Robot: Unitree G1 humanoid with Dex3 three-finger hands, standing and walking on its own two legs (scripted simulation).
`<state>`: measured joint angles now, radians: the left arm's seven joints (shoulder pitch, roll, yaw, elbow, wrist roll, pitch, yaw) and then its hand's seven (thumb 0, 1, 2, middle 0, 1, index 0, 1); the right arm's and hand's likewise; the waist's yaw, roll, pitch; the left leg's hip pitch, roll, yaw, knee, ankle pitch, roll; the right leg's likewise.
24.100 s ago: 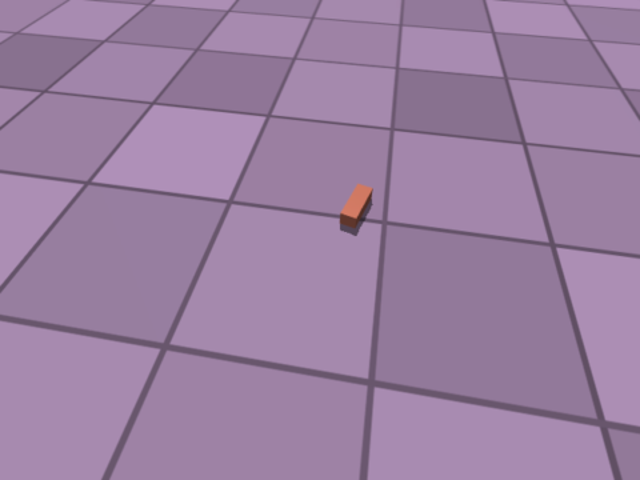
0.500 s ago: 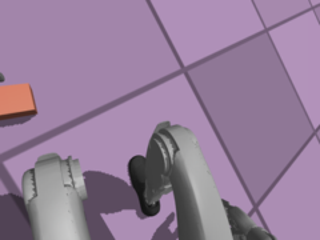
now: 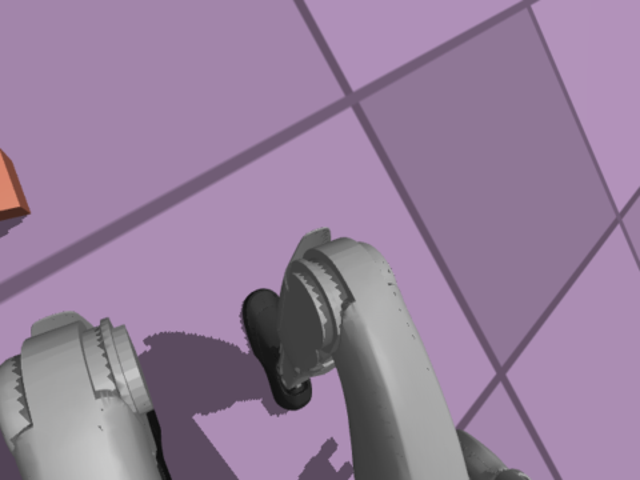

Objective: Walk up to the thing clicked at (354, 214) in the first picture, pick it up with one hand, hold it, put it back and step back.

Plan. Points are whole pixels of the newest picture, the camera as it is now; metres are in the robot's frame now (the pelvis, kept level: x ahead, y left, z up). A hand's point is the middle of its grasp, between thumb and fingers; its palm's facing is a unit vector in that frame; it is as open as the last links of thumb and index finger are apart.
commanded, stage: close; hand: left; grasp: from above
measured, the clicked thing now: out of the picture +0.46 +0.30 -0.28
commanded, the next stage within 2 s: settle in 1.70 s
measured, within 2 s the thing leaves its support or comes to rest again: neither
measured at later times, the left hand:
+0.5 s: hand out of the picture +0.45 +0.29 -0.26, palm faces -0.43 -0.11 -0.89, open 12.9 cm
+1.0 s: hand out of the picture +0.44 +0.29 -0.25, palm faces -0.47 -0.11 -0.88, open 11.2 cm
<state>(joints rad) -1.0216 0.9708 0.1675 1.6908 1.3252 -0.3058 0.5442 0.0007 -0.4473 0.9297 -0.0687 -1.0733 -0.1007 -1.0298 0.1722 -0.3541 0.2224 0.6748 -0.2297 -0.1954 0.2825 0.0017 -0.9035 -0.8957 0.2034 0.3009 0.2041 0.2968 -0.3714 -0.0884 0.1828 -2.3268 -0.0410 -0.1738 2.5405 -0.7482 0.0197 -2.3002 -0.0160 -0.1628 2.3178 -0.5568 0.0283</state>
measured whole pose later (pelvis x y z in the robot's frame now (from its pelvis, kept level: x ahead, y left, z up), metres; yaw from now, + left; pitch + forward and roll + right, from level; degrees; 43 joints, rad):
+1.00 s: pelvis +0.00 +0.01 +0.00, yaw -2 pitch +28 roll -15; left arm -1.03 0.99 0.08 1.73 1.38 -0.34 0.64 0.00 -0.10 0.80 -0.31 -0.97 -0.36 -0.92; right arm 0.15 -0.36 0.27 0.65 -0.25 -0.25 0.29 0.00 -0.90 -0.89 0.20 0.30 0.20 0.30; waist -0.39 -0.13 0.16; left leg -2.31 -0.03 -0.21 2.55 -0.75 0.03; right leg -2.26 0.00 -0.19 2.29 -0.54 0.04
